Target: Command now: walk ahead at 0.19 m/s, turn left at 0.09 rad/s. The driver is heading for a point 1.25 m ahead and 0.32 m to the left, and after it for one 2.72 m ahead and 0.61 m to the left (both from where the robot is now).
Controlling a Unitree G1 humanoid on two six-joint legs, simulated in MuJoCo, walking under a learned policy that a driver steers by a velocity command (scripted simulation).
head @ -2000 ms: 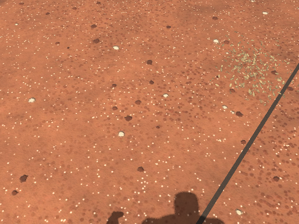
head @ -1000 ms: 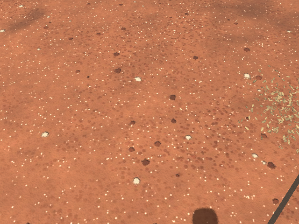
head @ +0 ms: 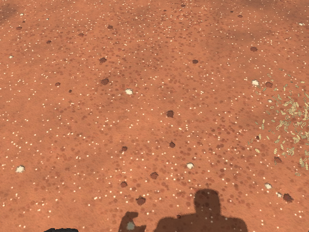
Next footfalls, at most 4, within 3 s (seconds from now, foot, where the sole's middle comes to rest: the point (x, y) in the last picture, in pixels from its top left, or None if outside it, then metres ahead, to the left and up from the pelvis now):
0.48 left None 0.12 0.14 -0.76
0.96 right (149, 215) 0.51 0.03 -0.76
1.48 left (72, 173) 0.72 0.38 -0.76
2.02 right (106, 111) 1.08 0.24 -0.76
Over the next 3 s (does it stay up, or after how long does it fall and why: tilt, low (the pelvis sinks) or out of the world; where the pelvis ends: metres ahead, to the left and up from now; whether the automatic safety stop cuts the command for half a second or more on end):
stays up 1.25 0.33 0.01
